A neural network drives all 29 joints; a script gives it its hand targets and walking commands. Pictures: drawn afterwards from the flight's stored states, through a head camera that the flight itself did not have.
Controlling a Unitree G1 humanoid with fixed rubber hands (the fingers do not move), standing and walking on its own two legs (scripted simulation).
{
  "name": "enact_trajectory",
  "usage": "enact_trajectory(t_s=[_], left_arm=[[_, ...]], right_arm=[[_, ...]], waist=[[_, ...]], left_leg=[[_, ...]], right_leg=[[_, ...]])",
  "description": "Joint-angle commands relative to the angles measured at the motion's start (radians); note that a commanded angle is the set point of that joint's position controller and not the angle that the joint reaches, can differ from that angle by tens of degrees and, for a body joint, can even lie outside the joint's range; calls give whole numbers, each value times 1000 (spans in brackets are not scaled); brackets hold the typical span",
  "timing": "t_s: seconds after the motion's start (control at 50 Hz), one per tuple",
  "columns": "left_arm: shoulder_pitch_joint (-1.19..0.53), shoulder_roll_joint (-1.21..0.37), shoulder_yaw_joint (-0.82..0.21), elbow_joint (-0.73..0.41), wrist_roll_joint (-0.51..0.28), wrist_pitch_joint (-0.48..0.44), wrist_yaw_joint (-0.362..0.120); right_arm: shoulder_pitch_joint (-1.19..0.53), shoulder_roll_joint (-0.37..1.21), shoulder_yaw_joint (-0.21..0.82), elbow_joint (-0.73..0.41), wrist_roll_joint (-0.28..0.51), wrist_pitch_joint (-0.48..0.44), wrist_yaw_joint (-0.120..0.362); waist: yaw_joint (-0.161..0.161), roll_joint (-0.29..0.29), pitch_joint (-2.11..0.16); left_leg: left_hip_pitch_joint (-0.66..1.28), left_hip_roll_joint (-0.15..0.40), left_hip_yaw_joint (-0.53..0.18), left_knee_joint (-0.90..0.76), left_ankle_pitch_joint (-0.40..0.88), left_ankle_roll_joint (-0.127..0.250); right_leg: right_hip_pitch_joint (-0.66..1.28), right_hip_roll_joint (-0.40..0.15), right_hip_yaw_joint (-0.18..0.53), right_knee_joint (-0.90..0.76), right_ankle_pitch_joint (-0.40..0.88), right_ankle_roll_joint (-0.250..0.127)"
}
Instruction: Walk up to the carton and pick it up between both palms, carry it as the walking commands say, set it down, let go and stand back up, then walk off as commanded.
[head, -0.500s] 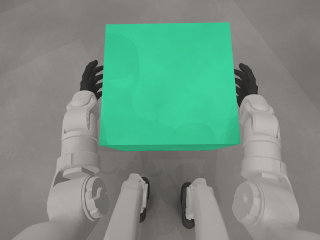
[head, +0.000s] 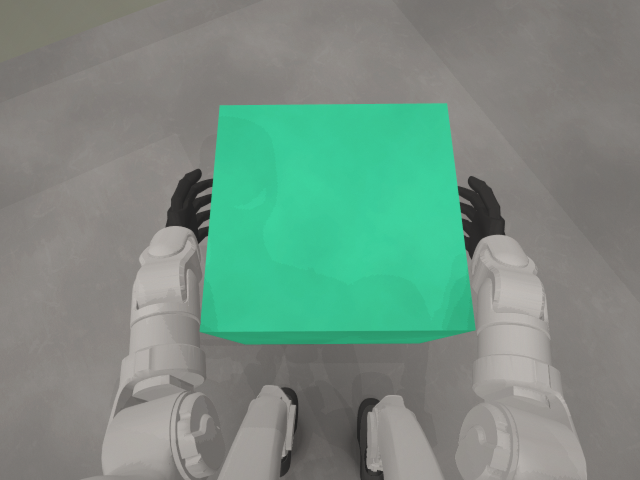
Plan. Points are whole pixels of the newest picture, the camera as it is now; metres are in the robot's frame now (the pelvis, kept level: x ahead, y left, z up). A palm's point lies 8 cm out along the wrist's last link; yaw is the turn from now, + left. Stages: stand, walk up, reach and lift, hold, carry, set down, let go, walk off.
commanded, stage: reach and lift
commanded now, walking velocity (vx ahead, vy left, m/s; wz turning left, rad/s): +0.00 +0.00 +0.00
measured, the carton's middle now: (332, 240) +0.44 +0.02 -0.12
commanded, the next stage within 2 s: none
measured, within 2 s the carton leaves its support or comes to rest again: neither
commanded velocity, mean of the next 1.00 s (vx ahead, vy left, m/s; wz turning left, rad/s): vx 0.00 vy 0.00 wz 0.00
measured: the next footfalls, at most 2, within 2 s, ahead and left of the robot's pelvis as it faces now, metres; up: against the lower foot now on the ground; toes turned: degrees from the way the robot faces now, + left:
none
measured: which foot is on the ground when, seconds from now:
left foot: down 0.00-1.00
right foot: down 0.00-1.00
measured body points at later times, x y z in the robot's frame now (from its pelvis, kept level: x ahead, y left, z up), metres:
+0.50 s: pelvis +0.02 +0.00 +0.06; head +0.16 +0.00 +0.49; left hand +0.40 +0.21 +0.02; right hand +0.41 -0.17 +0.02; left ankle +0.07 +0.12 -0.65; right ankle +0.06 -0.12 -0.65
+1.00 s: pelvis +0.04 +0.00 +0.09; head +0.09 +0.00 +0.54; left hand +0.37 +0.20 +0.09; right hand +0.38 -0.18 +0.09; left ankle +0.07 +0.12 -0.65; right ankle +0.06 -0.12 -0.65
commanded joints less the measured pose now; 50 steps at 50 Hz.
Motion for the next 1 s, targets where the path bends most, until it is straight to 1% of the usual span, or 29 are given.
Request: enact_trajectory(t_s=[0.0,0.26,0.5,0.7,0.84,0.98], left_arm=[[-538,-951,-594,41,-191,-7,-331],[-396,-945,-608,4,-171,-6,-332],[-284,-959,-638,-41,-158,-3,-315],[-207,-961,-673,-80,-163,12,-297],[-157,-942,-675,-94,-163,33,-283],[-114,-927,-691,-131,-173,65,-266]], right_arm=[[-570,948,584,14,193,-26,282],[-430,947,600,-18,169,-28,276],[-322,936,620,-64,152,-26,267],[-240,934,646,-98,155,-4,253],[-185,921,652,-115,160,26,240],[-145,915,673,-151,181,63,225]], waist=[[8,6,-785],[4,14,-668],[1,15,-562],[0,18,-465],[-6,19,-359],[-3,11,-280]], left_leg=[[521,-97,16,-116,253,14],[694,-81,-7,-262,331,15],[860,-73,-24,-395,377,11],[994,-68,-30,-494,372,6],[1081,-66,-37,-567,349,8],[1162,-72,-40,-621,348,8]], right_leg=[[463,99,-6,-126,243,-3],[633,86,17,-281,317,-8],[778,84,32,-418,355,-10],[907,82,43,-524,350,-12],[1007,77,51,-605,333,-14],[1101,74,57,-662,334,-11]])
